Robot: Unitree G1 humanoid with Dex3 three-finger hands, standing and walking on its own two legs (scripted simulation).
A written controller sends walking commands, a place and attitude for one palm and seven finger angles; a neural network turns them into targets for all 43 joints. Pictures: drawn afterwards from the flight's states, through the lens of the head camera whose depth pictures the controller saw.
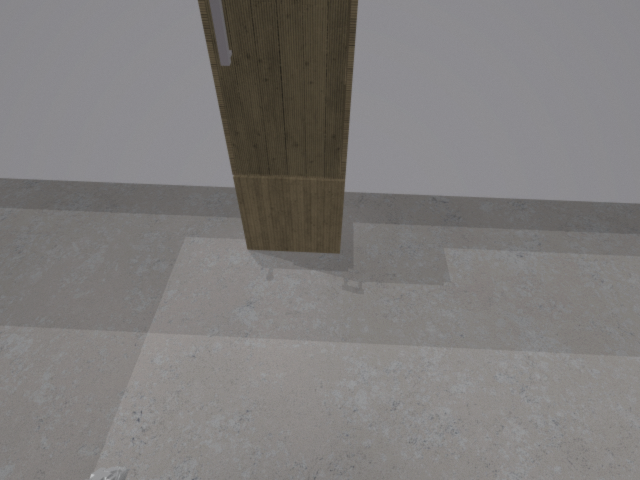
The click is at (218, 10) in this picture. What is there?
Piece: cupboard door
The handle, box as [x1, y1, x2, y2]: [209, 0, 231, 65]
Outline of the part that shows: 209,0 221,65 229,65 229,57 231,54 231,50 228,49 221,1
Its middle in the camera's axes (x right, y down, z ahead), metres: -0.24 -0.51 +0.95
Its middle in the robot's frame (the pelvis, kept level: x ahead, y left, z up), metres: +1.05 +0.31 +0.12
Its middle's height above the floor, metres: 0.89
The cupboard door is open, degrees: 0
